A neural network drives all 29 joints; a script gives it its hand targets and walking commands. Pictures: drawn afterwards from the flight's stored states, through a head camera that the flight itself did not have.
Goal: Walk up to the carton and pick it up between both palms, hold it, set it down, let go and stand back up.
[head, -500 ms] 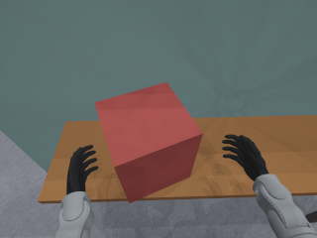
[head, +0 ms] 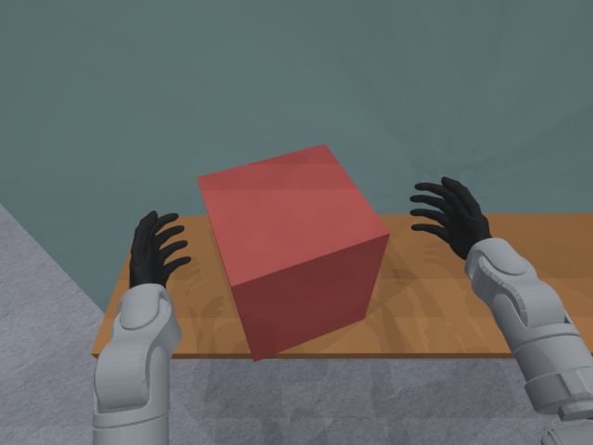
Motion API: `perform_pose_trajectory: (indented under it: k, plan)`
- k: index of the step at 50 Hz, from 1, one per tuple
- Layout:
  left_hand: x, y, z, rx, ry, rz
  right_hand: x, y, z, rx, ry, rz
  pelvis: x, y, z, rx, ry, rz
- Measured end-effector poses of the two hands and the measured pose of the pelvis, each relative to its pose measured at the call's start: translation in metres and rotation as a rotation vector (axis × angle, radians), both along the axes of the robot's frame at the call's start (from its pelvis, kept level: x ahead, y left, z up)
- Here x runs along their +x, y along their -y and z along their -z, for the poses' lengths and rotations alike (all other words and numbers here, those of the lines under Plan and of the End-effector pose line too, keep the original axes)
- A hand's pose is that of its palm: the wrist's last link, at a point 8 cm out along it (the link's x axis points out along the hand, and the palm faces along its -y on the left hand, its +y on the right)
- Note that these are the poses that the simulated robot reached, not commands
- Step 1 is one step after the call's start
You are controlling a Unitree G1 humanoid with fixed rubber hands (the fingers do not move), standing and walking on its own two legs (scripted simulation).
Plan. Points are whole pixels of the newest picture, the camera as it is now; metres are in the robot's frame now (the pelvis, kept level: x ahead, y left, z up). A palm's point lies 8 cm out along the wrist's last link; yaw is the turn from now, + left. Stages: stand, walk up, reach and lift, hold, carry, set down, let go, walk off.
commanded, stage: reach and lift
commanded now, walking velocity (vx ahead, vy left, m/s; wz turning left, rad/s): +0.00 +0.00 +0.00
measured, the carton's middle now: (288, 255) +0.40 +0.07 -0.01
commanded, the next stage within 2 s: none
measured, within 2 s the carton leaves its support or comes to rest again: neither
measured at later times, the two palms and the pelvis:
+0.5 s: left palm (155, 224) +0.32 +0.22 +0.15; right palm (461, 176) +0.43 -0.16 +0.15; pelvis +0.01 +0.00 +0.00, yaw +0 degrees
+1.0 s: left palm (137, 217) +0.33 +0.25 +0.15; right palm (431, 156) +0.46 -0.12 +0.16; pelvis +0.00 +0.00 +0.00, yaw +1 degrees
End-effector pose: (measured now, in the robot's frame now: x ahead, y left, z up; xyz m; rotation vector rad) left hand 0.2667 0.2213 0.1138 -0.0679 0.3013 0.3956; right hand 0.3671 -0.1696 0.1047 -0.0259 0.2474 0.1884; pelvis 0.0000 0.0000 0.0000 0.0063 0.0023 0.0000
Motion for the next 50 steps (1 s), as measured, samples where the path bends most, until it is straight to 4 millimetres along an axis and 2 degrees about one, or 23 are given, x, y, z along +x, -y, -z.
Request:
perform_pose_trajectory:
  k: [6,18,24,30,39,44,50]
  plan:
    - [0.004,-0.007,-0.006,0.001,-0.019,-0.027,0.018,-0.016,-0.004,0.000,-0.023,-0.014,-0.003,0.003,0.002,0.002,-0.002,-0.017]
    - [0.045,-0.002,-0.032,0.019,0.002,0.027,0.058,-0.021,-0.034,-0.027,0.016,0.003,0.008,0.003,0.003,0.000,-0.037,-0.021]
    - [0.054,0.000,-0.037,0.025,0.007,0.048,0.065,-0.011,-0.044,-0.051,0.029,0.011,0.013,0.002,0.001,-0.002,-0.036,-0.009]
    - [0.058,-0.010,-0.045,0.043,0.023,0.027,0.066,-0.005,-0.046,-0.062,0.016,0.005,0.013,0.001,0.000,-0.002,-0.048,0.007]
    - [0.063,-0.022,-0.059,0.051,0.027,0.013,0.077,-0.026,-0.055,-0.037,0.011,-0.042,0.006,-0.002,0.001,-0.006,-0.077,0.005]
    - [0.066,-0.023,-0.056,0.043,0.000,0.015,0.087,-0.039,-0.061,-0.016,0.010,-0.053,0.001,-0.003,0.002,-0.009,-0.085,-0.008]
    - [0.068,-0.029,-0.034,0.029,-0.045,-0.009,0.095,-0.046,-0.052,-0.014,-0.019,-0.041,-0.004,-0.003,0.004,-0.010,-0.095,-0.019]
